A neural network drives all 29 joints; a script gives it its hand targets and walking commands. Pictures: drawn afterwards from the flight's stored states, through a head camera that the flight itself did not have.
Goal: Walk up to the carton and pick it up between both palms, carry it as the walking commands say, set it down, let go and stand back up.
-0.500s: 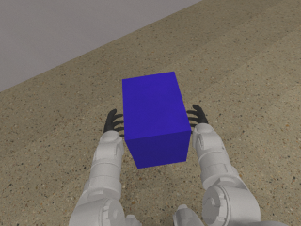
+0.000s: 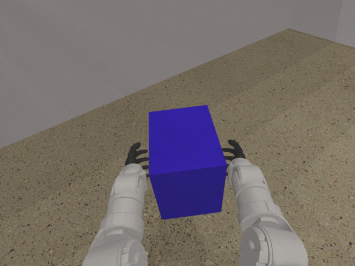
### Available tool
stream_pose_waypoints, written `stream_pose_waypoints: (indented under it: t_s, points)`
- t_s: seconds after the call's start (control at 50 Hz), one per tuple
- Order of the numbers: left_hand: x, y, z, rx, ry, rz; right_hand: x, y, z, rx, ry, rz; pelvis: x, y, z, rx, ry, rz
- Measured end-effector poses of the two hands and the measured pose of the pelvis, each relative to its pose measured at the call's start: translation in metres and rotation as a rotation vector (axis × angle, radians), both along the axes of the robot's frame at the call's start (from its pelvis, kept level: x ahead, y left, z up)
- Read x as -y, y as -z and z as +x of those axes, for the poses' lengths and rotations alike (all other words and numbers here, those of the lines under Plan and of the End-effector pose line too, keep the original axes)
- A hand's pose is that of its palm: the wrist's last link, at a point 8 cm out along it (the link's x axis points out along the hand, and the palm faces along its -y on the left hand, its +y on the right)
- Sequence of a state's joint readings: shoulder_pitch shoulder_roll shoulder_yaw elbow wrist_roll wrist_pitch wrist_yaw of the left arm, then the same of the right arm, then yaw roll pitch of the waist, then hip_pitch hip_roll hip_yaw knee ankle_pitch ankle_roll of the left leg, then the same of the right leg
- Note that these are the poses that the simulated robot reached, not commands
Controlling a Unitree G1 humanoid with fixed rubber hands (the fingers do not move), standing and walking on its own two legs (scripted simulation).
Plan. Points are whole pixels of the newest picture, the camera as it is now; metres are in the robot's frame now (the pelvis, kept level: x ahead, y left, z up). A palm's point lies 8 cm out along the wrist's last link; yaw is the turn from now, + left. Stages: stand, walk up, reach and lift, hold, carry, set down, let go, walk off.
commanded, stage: reach and lift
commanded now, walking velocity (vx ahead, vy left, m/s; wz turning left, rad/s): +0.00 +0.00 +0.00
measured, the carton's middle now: (184, 161) +0.43 -0.01 -0.05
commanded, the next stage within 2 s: hold in 1.52 s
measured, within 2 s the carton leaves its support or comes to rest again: neither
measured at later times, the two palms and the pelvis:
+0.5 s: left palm (127, 168) +0.31 +0.12 +0.08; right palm (240, 164) +0.32 -0.14 +0.07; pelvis +0.01 +0.00 +0.01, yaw +0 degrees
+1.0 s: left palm (126, 164) +0.32 +0.12 +0.09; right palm (240, 160) +0.32 -0.13 +0.08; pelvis +0.01 +0.00 +0.02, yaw +0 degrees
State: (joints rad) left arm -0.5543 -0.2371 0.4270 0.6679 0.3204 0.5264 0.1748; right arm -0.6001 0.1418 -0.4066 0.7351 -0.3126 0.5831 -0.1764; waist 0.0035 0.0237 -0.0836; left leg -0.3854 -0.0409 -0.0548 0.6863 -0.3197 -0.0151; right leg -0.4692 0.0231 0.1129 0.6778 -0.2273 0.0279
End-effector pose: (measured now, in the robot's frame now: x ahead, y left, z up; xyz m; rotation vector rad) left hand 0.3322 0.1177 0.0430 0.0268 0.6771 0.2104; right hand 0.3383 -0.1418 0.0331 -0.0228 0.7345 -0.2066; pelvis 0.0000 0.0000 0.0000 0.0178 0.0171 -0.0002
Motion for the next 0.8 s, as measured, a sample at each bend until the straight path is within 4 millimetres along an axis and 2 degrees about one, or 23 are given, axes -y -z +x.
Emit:
stream_pose_waypoints:
  t_s: [0.16,0.32,0.5,0.8]
  points:
    - [-0.003,-0.02,-0.002,-0.009,-0.011,0.05,-0.006,-0.023,0.001,0.0,-0.019,-0.031,-0.002,-0.009,0.009,0.044,0.003,-0.004]
    - [-0.004,-0.04,-0.011,-0.009,-0.002,0.056,-0.006,-0.038,-0.011,-0.003,-0.027,-0.029,-0.002,-0.015,0.011,0.104,0.005,-0.007]
    - [-0.004,-0.04,-0.019,-0.025,0.003,0.047,-0.006,-0.037,-0.02,-0.025,-0.029,-0.03,-0.001,-0.014,0.005,0.136,0.005,-0.006]
    - [-0.006,-0.039,-0.008,-0.027,-0.006,0.046,-0.009,-0.035,-0.011,-0.036,-0.033,-0.034,-0.003,-0.016,0.01,0.127,0.005,-0.008]
